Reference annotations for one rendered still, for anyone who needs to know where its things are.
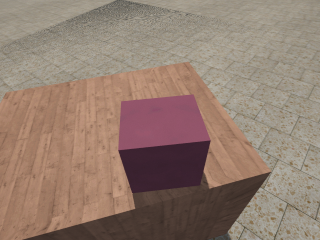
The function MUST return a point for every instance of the carton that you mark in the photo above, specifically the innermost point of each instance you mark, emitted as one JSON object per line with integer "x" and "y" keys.
{"x": 163, "y": 143}

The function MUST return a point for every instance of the pedestal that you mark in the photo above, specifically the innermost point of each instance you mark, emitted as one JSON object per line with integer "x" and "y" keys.
{"x": 62, "y": 177}

